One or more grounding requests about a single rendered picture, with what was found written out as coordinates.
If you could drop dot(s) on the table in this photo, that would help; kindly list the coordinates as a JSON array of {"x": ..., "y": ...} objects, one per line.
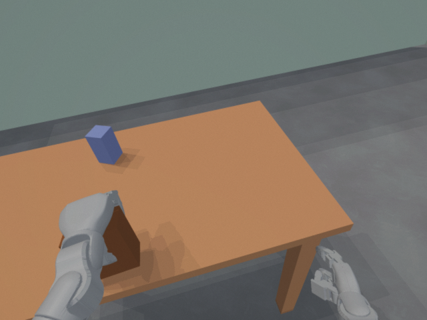
[{"x": 201, "y": 193}]

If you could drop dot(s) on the right robot forearm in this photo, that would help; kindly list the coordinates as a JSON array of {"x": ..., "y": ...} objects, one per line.
[{"x": 354, "y": 306}]

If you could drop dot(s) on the sponge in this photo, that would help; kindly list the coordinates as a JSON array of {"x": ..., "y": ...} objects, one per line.
[{"x": 122, "y": 242}]

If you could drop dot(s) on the robot right hand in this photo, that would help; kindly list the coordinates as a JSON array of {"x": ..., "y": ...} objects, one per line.
[{"x": 328, "y": 285}]

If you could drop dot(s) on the left robot forearm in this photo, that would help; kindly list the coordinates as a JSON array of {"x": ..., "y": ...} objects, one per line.
[{"x": 77, "y": 289}]

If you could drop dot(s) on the robot left hand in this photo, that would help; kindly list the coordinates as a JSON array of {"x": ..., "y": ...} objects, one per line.
[{"x": 91, "y": 213}]

